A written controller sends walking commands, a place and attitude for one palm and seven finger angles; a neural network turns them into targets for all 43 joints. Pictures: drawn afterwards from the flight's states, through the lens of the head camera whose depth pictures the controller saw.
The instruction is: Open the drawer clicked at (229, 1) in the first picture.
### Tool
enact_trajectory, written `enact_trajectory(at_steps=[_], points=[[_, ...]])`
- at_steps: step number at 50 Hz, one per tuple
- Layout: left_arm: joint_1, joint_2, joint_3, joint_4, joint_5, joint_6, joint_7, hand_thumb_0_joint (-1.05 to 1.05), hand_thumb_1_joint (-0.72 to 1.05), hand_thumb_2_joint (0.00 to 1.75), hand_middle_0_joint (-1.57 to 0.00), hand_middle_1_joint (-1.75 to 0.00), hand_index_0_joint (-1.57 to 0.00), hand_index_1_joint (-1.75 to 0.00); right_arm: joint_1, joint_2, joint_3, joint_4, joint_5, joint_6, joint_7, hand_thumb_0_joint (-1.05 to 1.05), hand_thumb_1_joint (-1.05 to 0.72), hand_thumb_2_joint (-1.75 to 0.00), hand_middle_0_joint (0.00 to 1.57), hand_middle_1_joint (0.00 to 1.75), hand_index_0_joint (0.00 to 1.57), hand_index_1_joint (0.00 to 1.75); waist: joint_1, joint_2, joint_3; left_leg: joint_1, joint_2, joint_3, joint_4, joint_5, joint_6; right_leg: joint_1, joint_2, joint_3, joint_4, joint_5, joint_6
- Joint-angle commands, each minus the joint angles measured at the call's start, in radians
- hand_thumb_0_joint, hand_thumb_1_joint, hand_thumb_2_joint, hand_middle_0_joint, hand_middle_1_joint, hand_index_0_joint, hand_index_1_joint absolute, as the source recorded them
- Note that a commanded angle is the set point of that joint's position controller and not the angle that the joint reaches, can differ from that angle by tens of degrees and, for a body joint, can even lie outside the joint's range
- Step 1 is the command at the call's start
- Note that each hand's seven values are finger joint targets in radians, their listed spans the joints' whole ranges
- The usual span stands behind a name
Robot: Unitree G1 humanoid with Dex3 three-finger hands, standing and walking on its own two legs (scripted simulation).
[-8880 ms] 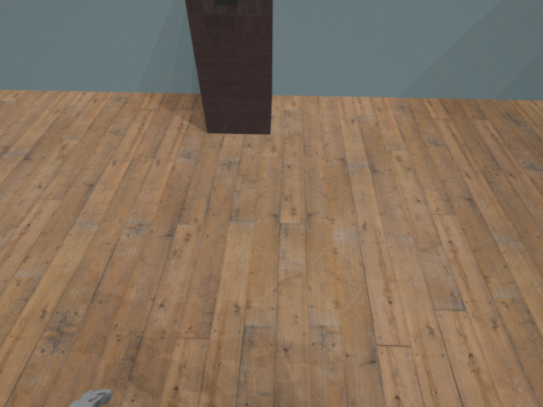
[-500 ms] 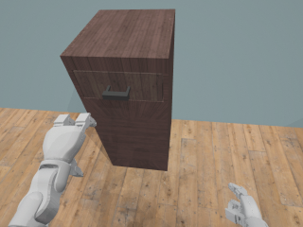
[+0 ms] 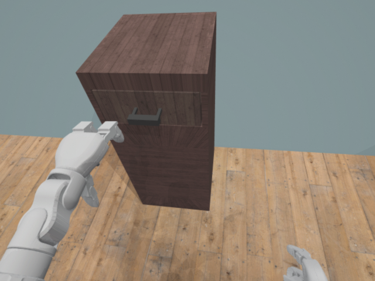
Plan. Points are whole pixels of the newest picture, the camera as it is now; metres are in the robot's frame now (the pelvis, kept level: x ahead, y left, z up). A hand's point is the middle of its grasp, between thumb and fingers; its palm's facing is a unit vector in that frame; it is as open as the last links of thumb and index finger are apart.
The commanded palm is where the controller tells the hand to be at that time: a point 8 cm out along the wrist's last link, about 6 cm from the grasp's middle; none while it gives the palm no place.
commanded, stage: raise the hand with hooked fingers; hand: left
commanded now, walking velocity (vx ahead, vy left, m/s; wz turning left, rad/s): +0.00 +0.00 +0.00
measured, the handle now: (145, 115) +0.58 +0.23 -0.01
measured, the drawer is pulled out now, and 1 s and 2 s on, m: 0.00 0.00 0.00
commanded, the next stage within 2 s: move the hooked fingers above the handle in 0.16 s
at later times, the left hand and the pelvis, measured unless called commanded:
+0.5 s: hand (104, 162) +0.32 +0.23 +0.09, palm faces +0.01 -0.03 -1.00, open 13.9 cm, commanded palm +0.31 +0.24 +0.15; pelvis -0.01 +0.00 +0.00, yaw +1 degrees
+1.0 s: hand (122, 139) +0.41 +0.23 +0.07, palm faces -0.01 -0.01 -1.00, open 13.9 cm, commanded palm +0.39 +0.24 +0.13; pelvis +0.00 +0.00 -0.01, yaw +0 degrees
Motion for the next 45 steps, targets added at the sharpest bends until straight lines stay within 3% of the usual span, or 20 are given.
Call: enact_trajectory(at_steps=[1,6,10,13,15,18,20,23,26,27,28,37,39,41,42,45], points=[[-0.28,0.248,0.18,-0.228,0.0,-0.035,0.09,0.0,-0.5,0.3,-0.3,-1.2,-0.3,-1.2,-0.135,-0.092,-0.034,-0.16,-0.003,-0.057,-0.007,0.0,-0.9,-0.9,0.2,0.3,0.2,0.3,0.021,-0.06,-0.28,-0.042,-0.04,0.0,-0.048,0.278,0.022,0.234,0.044,0.007,-0.029,0.184,-0.051],[-0.287,0.219,0.154,-0.182,0.007,-0.01,0.129,0.0,-0.5,0.3,-0.3,-1.2,-0.3,-1.2,-0.138,-0.09,-0.038,-0.146,0.006,-0.059,-0.009,0.0,-0.9,-0.9,0.2,0.3,0.2,0.3,0.011,-0.038,-0.256,-0.046,-0.039,0.003,-0.057,0.252,0.019,0.207,0.045,0.0,-0.036,0.15,-0.052],[-0.283,0.211,0.129,-0.184,0.014,0.011,0.12,0.0,-0.5,0.3,-0.3,-1.2,-0.3,-1.2,-0.141,-0.09,-0.037,-0.142,0.005,-0.057,-0.013,0.0,-0.9,-0.9,0.2,0.3,0.2,0.3,0.014,-0.055,-0.276,-0.036,-0.039,0.007,-0.064,0.259,0.022,0.223,0.044,-0.001,-0.036,0.16,-0.051],[-0.272,0.187,0.101,-0.158,0.01,0.024,0.098,0.0,-0.5,0.3,-0.3,-1.2,-0.3,-1.2,-0.149,-0.089,-0.031,-0.141,0.007,-0.053,-0.014,0.0,-0.9,-0.9,0.2,0.3,0.2,0.3,0.004,-0.059,-0.23,-0.044,-0.038,0.009,-0.071,0.233,0.022,0.204,0.045,-0.005,-0.048,0.134,-0.049],[-0.322,0.174,0.078,-0.129,0.011,0.021,0.086,0.0,-0.5,0.3,-0.3,-1.2,-0.3,-1.2,-0.141,-0.089,-0.029,-0.138,0.007,-0.053,-0.019,0.0,-0.9,-0.9,0.2,0.3,0.2,0.3,-0.008,-0.095,-0.205,-0.047,-0.038,0.009,-0.071,0.209,0.024,0.181,0.046,-0.008,-0.056,0.115,-0.046],[-0.409,0.201,0.084,-0.05,0.027,0.007,0.084,0.0,-0.5,0.3,-0.3,-1.2,-0.3,-1.2,-0.125,-0.088,-0.026,-0.124,0.007,-0.056,-0.029,0.0,-0.9,-0.9,0.2,0.3,0.2,0.3,-0.018,-0.096,-0.194,-0.057,-0.041,0.011,-0.072,0.151,0.025,0.156,0.047,-0.005,-0.067,0.05,-0.044],[-0.475,0.193,0.067,-0.038,0.039,-0.011,0.09,0.0,-0.5,0.3,-0.3,-1.2,-0.3,-1.2,-0.115,-0.086,-0.027,-0.122,0.006,-0.058,-0.033,0.0,-0.9,-0.9,0.2,0.3,0.2,0.3,-0.018,-0.077,-0.235,-0.046,-0.044,0.006,-0.065,0.165,0.024,0.156,0.048,-0.006,-0.056,0.059,-0.048],[-0.563,0.193,0.055,0.041,0.04,-0.032,0.098,0.0,-0.5,0.3,-0.3,-1.2,-0.3,-1.2,-0.09,-0.085,-0.03,-0.108,0.006,-0.066,-0.039,0.0,-0.9,-0.9,0.2,0.3,0.2,0.3,-0.034,-0.065,-0.23,-0.051,-0.045,0.004,-0.057,0.147,0.023,0.13,0.047,-0.006,-0.055,0.044,-0.047],[-0.617,0.212,0.069,0.08,0.05,-0.047,0.112,0.0,-0.5,0.3,-0.3,-1.2,-0.3,-1.2,-0.074,-0.088,-0.036,-0.107,0.006,-0.068,-0.04,0.0,-0.9,-0.9,0.2,0.3,0.2,0.3,-0.031,-0.056,-0.287,-0.053,-0.046,0.003,-0.044,0.184,0.022,0.147,0.049,-0.004,-0.039,0.081,-0.049],[-0.628,0.19,0.046,0.113,0.049,-0.048,0.113,0.0,-0.5,0.3,-0.3,-1.2,-0.3,-1.2,-0.067,-0.084,-0.035,-0.105,0.008,-0.068,-0.04,0.0,-0.9,-0.9,0.2,0.3,0.2,0.3,-0.032,-0.054,-0.279,-0.062,-0.046,0.006,-0.042,0.181,0.023,0.143,0.045,-0.004,-0.037,0.083,-0.049],[-0.645,0.207,0.064,0.162,0.052,-0.048,0.117,0.0,-0.5,0.3,-0.3,-1.2,-0.3,-1.2,-0.053,-0.089,-0.037,-0.094,0.01,-0.066,-0.042,0.0,-0.9,-0.9,0.2,0.3,0.2,0.3,-0.04,-0.082,-0.259,-0.081,-0.045,0.005,-0.041,0.177,0.021,0.129,0.047,-0.008,-0.034,0.083,-0.049],[-0.652,0.248,0.112,0.256,0.064,-0.062,0.13,0.0,-0.5,0.3,-0.3,-1.2,-0.3,-1.2,0.003,-0.107,-0.062,-0.105,0.011,-0.053,-0.035,0.0,-0.9,-0.9,0.2,0.3,0.2,0.3,-0.023,-0.092,-0.361,-0.119,-0.046,0.018,-0.004,0.272,0.031,0.178,0.048,0.002,0.015,0.207,-0.052],[-0.676,0.209,0.074,0.262,0.063,-0.066,0.133,0.0,-0.5,0.3,-0.3,-1.2,-0.3,-1.2,0.019,-0.109,-0.067,-0.103,0.013,-0.05,-0.032,0.0,-0.9,-0.9,0.2,0.3,0.2,0.3,-0.041,-0.086,-0.342,-0.117,-0.043,0.018,0.003,0.268,0.032,0.141,0.05,-0.002,0.018,0.204,-0.051],[-0.713,0.208,0.07,0.282,0.066,-0.069,0.142,0.0,-0.5,0.3,-0.3,-1.2,-0.3,-1.2,0.034,-0.115,-0.072,-0.1,0.013,-0.049,-0.032,0.0,-0.9,-0.9,0.2,0.3,0.2,0.3,-0.054,-0.093,-0.343,-0.122,-0.043,0.012,0.012,0.265,0.033,0.121,0.054,-0.005,0.025,0.189,-0.052],[-0.722,0.237,0.093,0.283,0.072,-0.073,0.151,0.0,-0.5,0.3,-0.3,-1.2,-0.3,-1.2,0.045,-0.118,-0.075,-0.095,0.014,-0.049,-0.031,0.0,-0.9,-0.9,0.2,0.3,0.2,0.3,-0.048,-0.076,-0.357,-0.121,-0.041,0.012,0.016,0.267,0.033,0.119,0.055,-0.001,0.03,0.192,-0.053],[-0.796,0.221,0.069,0.315,0.084,-0.079,0.175,0.0,-0.5,0.3,-0.3,-1.2,-0.3,-1.2,0.068,-0.118,-0.081,-0.078,0.013,-0.046,-0.032,0.0,-0.9,-0.9,0.2,0.3,0.2,0.3,-0.073,-0.077,-0.364,-0.115,-0.041,0.011,0.031,0.259,0.034,0.084,0.057,-0.001,0.038,0.186,-0.052]])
